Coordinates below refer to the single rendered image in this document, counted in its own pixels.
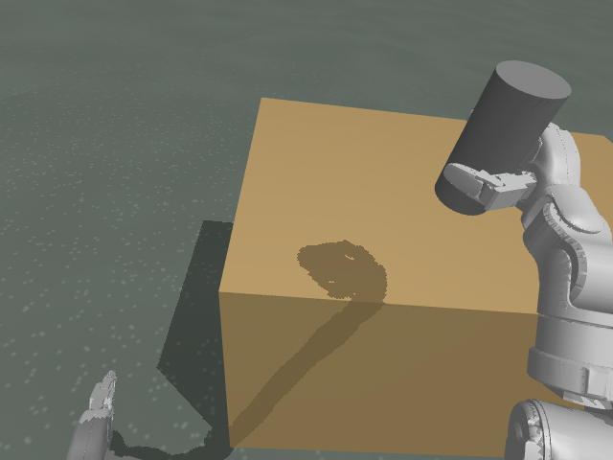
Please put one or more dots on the right robot hand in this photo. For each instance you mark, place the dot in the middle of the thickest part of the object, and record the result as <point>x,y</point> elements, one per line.
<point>554,159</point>

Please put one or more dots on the right robot arm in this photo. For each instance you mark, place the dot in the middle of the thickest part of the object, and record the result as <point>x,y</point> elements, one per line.
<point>573,353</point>

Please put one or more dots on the can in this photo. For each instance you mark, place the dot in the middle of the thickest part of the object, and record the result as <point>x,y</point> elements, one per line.
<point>517,104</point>

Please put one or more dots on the left robot hand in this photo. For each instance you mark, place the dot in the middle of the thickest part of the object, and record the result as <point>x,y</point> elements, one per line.
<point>94,431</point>

